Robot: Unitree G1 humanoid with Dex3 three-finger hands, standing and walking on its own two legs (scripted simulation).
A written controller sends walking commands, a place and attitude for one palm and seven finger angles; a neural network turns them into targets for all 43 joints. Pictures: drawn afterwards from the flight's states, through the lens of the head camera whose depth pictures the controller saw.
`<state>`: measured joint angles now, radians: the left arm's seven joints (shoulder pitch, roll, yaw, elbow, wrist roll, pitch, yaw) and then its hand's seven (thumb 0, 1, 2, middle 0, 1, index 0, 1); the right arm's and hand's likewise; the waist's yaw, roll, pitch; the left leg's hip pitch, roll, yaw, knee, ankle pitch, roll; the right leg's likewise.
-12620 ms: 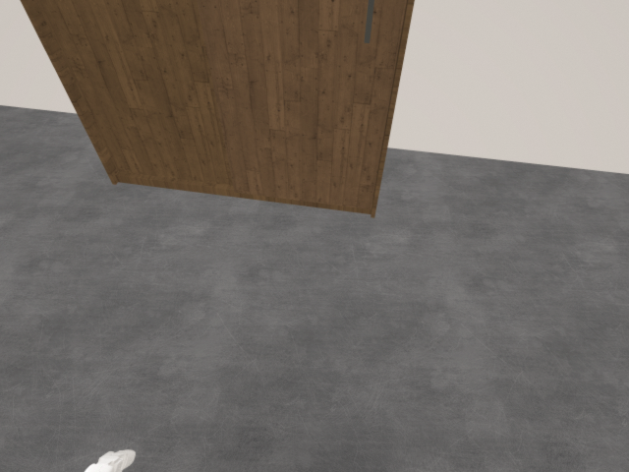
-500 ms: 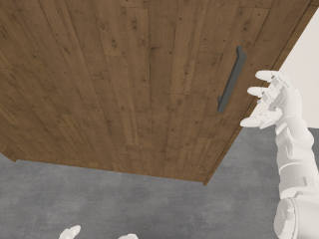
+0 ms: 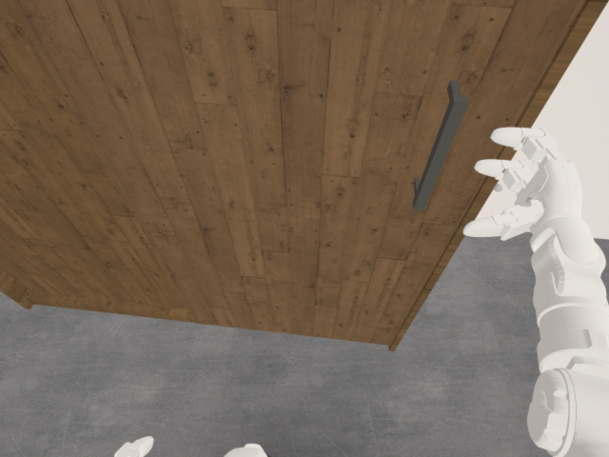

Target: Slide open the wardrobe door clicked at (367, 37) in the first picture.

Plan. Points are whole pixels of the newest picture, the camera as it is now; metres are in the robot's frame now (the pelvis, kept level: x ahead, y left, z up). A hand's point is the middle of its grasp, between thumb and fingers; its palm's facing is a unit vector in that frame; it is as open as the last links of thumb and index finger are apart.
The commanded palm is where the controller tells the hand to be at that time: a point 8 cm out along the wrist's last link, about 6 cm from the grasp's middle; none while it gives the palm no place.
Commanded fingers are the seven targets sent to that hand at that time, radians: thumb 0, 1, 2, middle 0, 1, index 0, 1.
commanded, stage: feel for the door with the fingertips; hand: right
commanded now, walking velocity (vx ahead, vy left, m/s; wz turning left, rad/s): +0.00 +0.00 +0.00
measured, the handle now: (434, 152) +0.51 -0.12 +0.13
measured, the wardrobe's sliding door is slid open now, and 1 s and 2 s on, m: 0.00 0.00 0.00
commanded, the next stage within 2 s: slide the fingers in behind the handle in 0.40 s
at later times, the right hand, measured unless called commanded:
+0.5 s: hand (456, 179) +0.46 -0.14 +0.12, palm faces +0.00 +1.00 -0.02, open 13.8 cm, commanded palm +0.43 -0.20 +0.13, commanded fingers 0.00 0.50 -0.30 0.30 1.20 0.30 1.20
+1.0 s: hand (457, 184) +0.45 -0.14 +0.12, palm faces +0.00 +1.00 +0.00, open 13.9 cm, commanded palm +0.42 -0.19 +0.13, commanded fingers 0.00 0.50 -0.30 0.30 1.20 0.30 1.20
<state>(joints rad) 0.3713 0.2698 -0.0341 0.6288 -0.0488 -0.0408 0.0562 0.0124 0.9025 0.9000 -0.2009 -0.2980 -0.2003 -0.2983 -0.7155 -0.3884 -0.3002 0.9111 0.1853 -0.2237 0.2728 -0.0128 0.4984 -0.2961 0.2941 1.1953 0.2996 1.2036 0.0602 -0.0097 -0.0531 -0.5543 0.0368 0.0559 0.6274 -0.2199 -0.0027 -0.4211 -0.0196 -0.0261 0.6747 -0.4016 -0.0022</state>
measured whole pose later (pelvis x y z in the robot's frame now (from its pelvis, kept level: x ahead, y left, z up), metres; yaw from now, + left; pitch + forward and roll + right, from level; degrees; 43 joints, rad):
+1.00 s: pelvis -0.01 +0.01 +0.00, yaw +0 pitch +9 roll +0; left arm 0.37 0.27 -0.02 0.64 -0.04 -0.05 0.04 0.01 0.90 0.90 -0.20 -0.30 -0.20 -0.30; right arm -0.76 -0.32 -0.27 0.95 0.14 -0.25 0.16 -0.01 0.50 -0.30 0.30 1.20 0.30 1.21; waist 0.08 -0.01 -0.04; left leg -0.57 0.03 0.05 0.63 -0.21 0.01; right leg -0.43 -0.02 -0.03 0.67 -0.39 0.01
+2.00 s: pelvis +0.00 +0.01 +0.00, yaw +0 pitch +7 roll +0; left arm 0.33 0.24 -0.01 0.65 -0.02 -0.07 0.03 0.01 0.90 0.90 -0.20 -0.30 -0.20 -0.30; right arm -0.70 -0.17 -0.14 0.81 0.11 -0.21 -0.01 -0.01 0.50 -0.30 0.27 1.18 0.22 1.19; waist 0.04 -0.02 -0.05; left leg -0.53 0.04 0.05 0.62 -0.22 0.01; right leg -0.38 -0.02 -0.03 0.63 -0.38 0.01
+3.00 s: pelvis +0.00 +0.01 +0.00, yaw +1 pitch +8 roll -1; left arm 0.35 0.24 -0.02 0.65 -0.02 -0.06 0.03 0.01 0.90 0.90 -0.20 -0.30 -0.20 -0.30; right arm -0.73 -0.19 -0.18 0.87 0.11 -0.24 0.02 0.00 -0.46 -0.71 0.37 1.31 0.35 1.29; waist 0.06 -0.02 -0.05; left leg -0.54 0.03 0.04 0.62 -0.21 0.01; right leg -0.38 -0.02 -0.04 0.63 -0.38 0.01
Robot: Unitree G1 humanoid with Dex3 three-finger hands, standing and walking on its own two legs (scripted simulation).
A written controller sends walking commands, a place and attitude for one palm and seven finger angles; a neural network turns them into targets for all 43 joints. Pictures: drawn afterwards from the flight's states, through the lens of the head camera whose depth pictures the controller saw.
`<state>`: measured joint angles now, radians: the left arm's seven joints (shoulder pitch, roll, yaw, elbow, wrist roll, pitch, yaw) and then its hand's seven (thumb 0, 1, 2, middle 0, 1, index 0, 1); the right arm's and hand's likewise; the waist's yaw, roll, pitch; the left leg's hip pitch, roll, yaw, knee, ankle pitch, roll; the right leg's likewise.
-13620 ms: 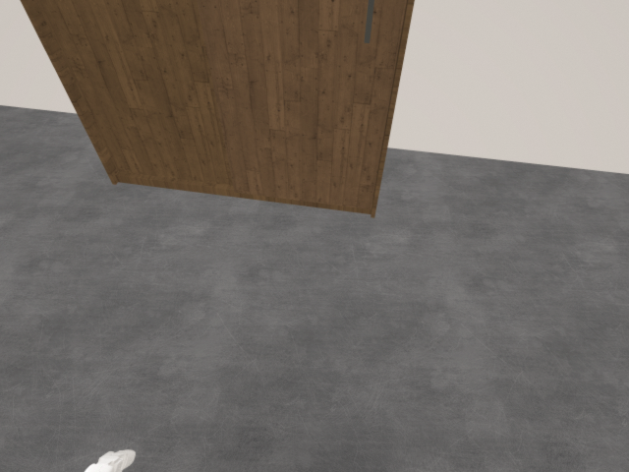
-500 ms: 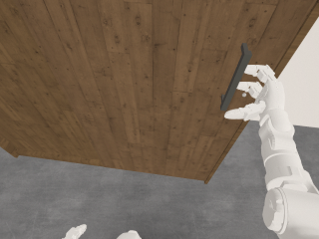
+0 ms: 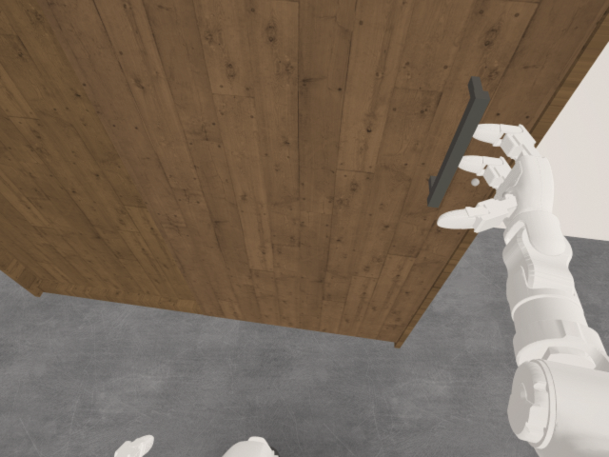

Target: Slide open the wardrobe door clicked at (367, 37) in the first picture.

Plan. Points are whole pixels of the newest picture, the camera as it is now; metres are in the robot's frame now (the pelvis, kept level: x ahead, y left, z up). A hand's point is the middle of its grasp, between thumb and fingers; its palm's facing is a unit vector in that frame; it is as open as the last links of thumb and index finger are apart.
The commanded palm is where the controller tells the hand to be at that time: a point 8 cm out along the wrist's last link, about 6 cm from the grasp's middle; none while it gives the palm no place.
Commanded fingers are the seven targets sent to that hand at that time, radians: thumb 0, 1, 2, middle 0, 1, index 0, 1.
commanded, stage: slide the fingers in behind the handle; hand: right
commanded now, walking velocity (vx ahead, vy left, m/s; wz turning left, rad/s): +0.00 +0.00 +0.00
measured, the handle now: (452, 148) +0.51 -0.13 +0.13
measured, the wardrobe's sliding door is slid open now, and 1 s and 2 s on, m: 0.00 0.00 0.00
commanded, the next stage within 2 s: grip the handle and tug to test in 1.32 s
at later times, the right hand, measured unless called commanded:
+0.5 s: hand (453, 177) +0.46 -0.13 +0.12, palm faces -0.02 +1.00 +0.00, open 14.0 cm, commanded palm +0.43 -0.17 +0.13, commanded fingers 0.00 0.50 -0.30 0.30 1.20 0.30 1.20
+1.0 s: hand (441, 179) +0.45 -0.11 +0.13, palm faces +0.03 +1.00 -0.02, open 14.4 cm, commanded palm +0.42 -0.15 +0.13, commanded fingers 0.00 0.50 -0.30 0.30 1.20 0.30 1.20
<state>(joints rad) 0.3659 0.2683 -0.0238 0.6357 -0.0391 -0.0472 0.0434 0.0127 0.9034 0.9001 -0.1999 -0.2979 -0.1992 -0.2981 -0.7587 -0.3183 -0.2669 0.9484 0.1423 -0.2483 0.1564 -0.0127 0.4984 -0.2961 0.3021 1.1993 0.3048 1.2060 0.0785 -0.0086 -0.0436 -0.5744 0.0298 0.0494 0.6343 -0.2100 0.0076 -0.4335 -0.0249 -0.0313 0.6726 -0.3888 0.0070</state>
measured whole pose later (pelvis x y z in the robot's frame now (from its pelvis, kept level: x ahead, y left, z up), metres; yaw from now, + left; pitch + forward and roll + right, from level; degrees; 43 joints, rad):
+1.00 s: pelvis +0.01 +0.00 +0.00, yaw +0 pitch +7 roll +0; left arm 0.33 0.24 -0.01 0.65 -0.02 -0.07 0.03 0.01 0.90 0.90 -0.20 -0.30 -0.20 -0.30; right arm -0.70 -0.17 -0.14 0.81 0.11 -0.21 -0.01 -0.01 0.50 -0.30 0.27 1.18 0.22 1.19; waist 0.04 -0.02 -0.05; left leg -0.53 0.04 0.05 0.62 -0.22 0.01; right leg -0.38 -0.02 -0.03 0.63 -0.38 0.01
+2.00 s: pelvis +0.00 +0.00 +0.00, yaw +1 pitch +8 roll -1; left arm 0.35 0.24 -0.02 0.65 -0.02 -0.06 0.03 0.01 0.90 0.90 -0.20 -0.30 -0.20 -0.30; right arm -0.73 -0.19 -0.18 0.87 0.11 -0.24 0.02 0.00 -0.46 -0.71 0.37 1.31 0.35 1.29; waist 0.06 -0.02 -0.05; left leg -0.54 0.03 0.04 0.62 -0.21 0.01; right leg -0.38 -0.02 -0.04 0.63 -0.38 0.01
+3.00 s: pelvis +0.05 +0.00 +0.01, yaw +3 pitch +8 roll +0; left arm 0.33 0.23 0.00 0.59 -0.03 -0.03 0.01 0.01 0.90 0.90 -0.20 -0.30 -0.20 -0.30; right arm -0.42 -0.14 -0.15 0.41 0.12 -0.06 0.00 0.01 -0.82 -0.82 0.26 1.34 0.25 1.31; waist 0.05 -0.04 -0.08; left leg -0.45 0.00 0.01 0.55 -0.23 0.00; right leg -0.27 -0.04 -0.07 0.54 -0.39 0.01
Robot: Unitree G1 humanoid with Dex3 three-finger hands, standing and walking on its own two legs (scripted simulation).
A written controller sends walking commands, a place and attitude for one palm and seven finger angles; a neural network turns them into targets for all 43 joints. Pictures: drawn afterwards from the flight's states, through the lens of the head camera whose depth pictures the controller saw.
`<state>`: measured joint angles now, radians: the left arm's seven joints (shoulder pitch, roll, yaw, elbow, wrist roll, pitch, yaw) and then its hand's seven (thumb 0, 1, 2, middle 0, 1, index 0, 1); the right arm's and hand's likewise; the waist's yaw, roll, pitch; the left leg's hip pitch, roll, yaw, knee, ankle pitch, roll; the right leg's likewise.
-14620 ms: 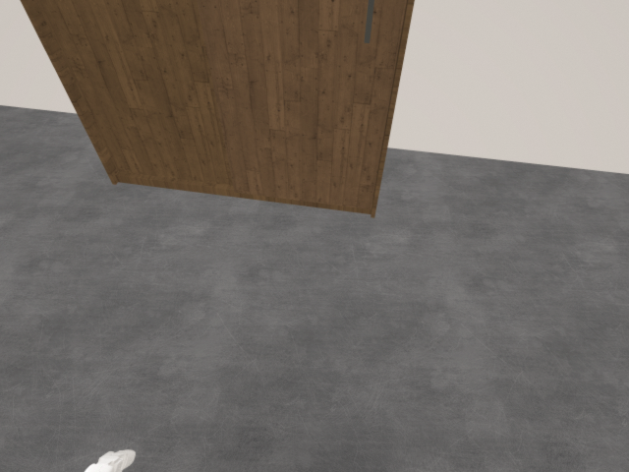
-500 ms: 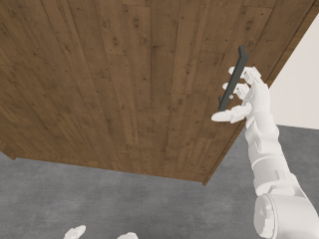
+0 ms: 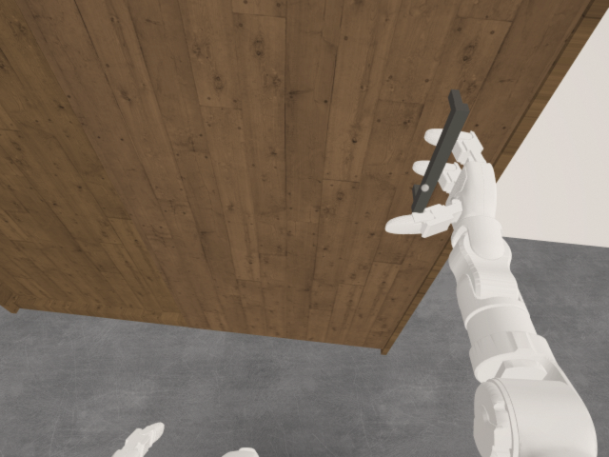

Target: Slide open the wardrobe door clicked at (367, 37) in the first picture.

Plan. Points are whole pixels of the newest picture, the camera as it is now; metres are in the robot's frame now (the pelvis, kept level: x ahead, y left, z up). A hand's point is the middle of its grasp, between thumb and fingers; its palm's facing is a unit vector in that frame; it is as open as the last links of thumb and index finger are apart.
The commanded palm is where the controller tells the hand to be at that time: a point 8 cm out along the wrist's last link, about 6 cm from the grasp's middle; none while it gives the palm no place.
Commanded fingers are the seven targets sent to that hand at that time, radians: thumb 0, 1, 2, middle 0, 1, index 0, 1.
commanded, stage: slide the fingers in behind the handle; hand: right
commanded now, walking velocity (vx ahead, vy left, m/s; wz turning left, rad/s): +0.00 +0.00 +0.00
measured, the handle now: (434, 158) +0.51 -0.13 +0.12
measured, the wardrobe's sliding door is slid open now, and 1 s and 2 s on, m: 0.00 0.00 0.00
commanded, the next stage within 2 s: grip the handle and tug to test in 0.32 s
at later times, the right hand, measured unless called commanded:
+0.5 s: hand (422, 186) +0.45 -0.10 +0.13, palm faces -0.01 +1.00 -0.02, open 14.0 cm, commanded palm +0.42 -0.15 +0.12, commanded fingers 0.00 0.27 -0.40 0.32 1.23 0.32 1.23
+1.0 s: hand (422, 184) +0.45 -0.10 +0.12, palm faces +0.00 +1.00 -0.01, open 7.4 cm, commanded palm +0.41 -0.16 +0.12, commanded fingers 0.00 -0.90 -0.90 0.45 1.40 0.45 1.40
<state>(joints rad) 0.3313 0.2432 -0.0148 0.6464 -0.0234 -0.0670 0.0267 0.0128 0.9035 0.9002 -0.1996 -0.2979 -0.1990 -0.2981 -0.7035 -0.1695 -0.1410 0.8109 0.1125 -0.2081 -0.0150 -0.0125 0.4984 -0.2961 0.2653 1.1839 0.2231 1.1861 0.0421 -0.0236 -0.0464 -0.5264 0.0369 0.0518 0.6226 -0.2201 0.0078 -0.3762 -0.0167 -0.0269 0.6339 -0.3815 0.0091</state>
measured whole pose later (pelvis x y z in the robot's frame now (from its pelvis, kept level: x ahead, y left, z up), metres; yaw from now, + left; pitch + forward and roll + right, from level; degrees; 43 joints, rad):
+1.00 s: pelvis +0.00 +0.00 +0.00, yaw +1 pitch +8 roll -1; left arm 0.35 0.24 -0.02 0.65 -0.02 -0.06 0.03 0.01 0.90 0.90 -0.20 -0.30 -0.20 -0.30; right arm -0.73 -0.19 -0.18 0.87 0.11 -0.24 0.02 0.00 -0.46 -0.71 0.37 1.31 0.35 1.29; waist 0.06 -0.02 -0.05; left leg -0.54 0.03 0.04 0.62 -0.21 0.01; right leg -0.38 -0.02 -0.04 0.63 -0.38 0.01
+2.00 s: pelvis +0.04 +0.00 +0.01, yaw +3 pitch +8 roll +0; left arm 0.33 0.23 0.00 0.59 -0.03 -0.03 0.01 0.01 0.90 0.90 -0.20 -0.30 -0.20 -0.30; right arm -0.42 -0.14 -0.15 0.41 0.12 -0.06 0.00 0.01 -0.82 -0.82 0.26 1.34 0.25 1.31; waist 0.05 -0.04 -0.08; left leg -0.45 0.00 0.01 0.55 -0.23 0.00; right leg -0.27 -0.04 -0.07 0.54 -0.39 0.01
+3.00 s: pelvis +0.00 +0.01 +0.00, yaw -2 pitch +6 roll +0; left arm 0.30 0.23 -0.01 0.71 -0.01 -0.09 0.03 0.01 0.90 0.90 -0.20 -0.30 -0.20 -0.30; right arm -0.77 -0.08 0.00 0.82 0.08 -0.19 -0.13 0.00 -0.79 -0.83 0.34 1.35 0.27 1.40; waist 0.03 -0.04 -0.01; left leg -0.50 0.04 0.08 0.63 -0.24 0.01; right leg -0.36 -0.01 0.01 0.64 -0.39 0.01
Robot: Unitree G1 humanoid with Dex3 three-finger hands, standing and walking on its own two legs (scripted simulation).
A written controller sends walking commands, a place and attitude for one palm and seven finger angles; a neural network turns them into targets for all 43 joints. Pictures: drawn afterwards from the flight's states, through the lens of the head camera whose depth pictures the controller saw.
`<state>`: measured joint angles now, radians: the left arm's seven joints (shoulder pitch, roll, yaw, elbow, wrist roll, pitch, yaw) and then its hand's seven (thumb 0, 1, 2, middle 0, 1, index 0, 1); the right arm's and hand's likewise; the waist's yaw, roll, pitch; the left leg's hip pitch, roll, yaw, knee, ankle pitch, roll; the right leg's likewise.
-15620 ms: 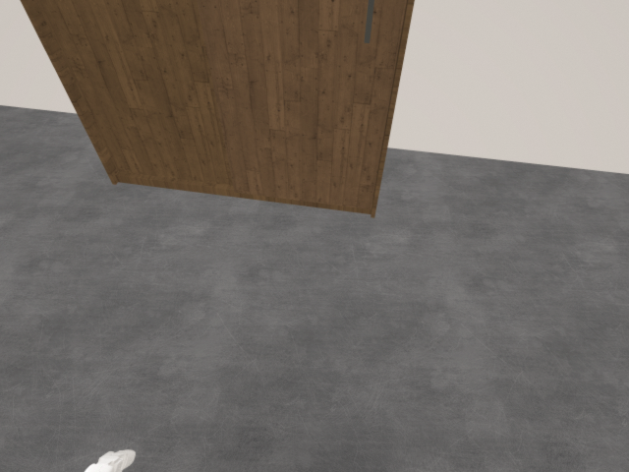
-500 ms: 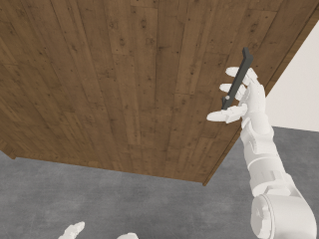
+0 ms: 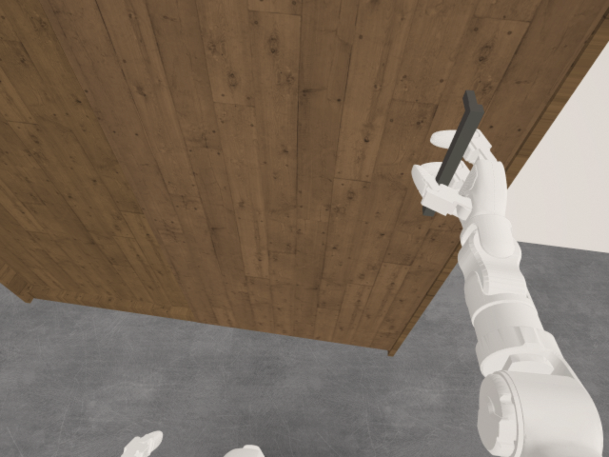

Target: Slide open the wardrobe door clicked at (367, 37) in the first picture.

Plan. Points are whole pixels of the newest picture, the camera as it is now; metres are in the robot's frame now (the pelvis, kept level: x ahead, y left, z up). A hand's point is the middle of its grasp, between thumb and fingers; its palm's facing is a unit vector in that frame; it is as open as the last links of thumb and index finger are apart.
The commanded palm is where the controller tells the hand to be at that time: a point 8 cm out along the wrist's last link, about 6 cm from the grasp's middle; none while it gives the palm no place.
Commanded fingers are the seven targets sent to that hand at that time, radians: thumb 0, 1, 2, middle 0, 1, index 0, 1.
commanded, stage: grip the handle and tug to test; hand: right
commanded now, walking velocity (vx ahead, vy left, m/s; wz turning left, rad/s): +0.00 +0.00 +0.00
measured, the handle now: (447, 159) +0.51 -0.13 +0.12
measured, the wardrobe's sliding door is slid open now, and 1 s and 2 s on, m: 0.00 0.00 0.04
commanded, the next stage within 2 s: tug the door sideways, standing still in 0.84 s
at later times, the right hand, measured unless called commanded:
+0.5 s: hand (434, 183) +0.45 -0.11 +0.12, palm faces +0.00 +1.00 -0.01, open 5.4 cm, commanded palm +0.42 -0.16 +0.12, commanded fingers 0.00 -0.90 -0.90 0.45 1.40 0.45 1.40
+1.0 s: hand (433, 187) +0.45 -0.11 +0.13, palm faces +0.00 +1.00 +0.00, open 5.9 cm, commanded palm +0.41 -0.15 +0.12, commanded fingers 0.00 -0.90 -0.90 0.45 1.40 0.45 1.40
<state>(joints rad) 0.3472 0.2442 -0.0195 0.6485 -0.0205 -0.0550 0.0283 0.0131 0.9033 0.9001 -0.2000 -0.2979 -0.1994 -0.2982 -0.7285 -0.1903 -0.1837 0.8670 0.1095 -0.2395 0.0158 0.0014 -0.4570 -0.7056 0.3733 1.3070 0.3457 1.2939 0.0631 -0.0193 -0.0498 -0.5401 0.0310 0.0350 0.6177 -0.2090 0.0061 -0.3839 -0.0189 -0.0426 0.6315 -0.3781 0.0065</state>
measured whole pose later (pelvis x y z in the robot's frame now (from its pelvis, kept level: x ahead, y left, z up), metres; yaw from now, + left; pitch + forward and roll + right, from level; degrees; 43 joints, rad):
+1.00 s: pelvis +0.04 +0.00 +0.01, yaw +2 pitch +8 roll +0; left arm 0.33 0.23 0.00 0.59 -0.03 -0.03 0.01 0.01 0.90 0.90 -0.20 -0.30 -0.20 -0.30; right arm -0.42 -0.14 -0.15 0.41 0.12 -0.06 0.00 0.01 -0.82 -0.82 0.26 1.34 0.25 1.31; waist 0.05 -0.04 -0.08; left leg -0.45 0.00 0.01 0.55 -0.23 0.00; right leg -0.27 -0.04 -0.07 0.54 -0.39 0.01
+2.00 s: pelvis +0.01 +0.01 +0.00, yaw -3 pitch +6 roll +0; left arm 0.30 0.23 -0.01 0.71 -0.01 -0.09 0.03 0.01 0.90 0.90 -0.20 -0.30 -0.20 -0.30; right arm -0.77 -0.08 0.00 0.82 0.08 -0.19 -0.13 0.00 -0.79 -0.83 0.34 1.35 0.27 1.40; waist 0.03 -0.04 -0.01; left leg -0.50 0.04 0.08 0.63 -0.24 0.01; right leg -0.36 -0.01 0.01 0.64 -0.39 0.01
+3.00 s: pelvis +0.07 +0.27 +0.00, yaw -8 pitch -2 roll +0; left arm 0.14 0.23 0.05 0.65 -0.04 -0.09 0.06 0.02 0.90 0.90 -0.20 -0.30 -0.20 -0.30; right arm -0.57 -0.19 -0.05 0.33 0.10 -0.07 -0.16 0.01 -0.83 -0.88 0.39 1.37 0.13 1.40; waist -0.09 -0.05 0.27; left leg -0.44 0.00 0.05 0.93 -0.45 0.00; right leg -0.23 -0.18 -0.10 0.60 -0.27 0.07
